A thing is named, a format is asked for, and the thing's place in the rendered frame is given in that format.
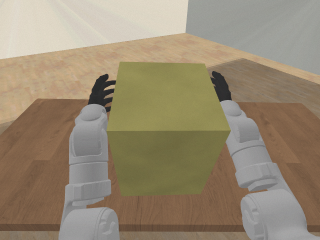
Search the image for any robot left hand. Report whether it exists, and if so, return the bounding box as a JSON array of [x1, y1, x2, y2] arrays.
[[88, 74, 116, 112]]

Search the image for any left robot forearm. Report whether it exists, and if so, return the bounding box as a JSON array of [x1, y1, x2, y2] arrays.
[[58, 104, 111, 240]]

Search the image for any robot right hand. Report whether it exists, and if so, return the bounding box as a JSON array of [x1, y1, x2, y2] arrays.
[[210, 71, 232, 102]]

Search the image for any carton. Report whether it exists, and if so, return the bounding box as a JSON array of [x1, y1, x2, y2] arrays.
[[106, 61, 231, 196]]

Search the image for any right robot forearm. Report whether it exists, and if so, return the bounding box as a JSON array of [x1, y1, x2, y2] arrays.
[[220, 100, 307, 228]]

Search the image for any right robot upper arm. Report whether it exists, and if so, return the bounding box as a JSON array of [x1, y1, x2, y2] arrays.
[[240, 189, 320, 240]]

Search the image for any table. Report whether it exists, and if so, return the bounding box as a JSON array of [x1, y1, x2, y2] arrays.
[[0, 98, 320, 232]]

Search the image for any left robot upper arm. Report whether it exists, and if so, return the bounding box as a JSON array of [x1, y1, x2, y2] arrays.
[[59, 207, 120, 240]]

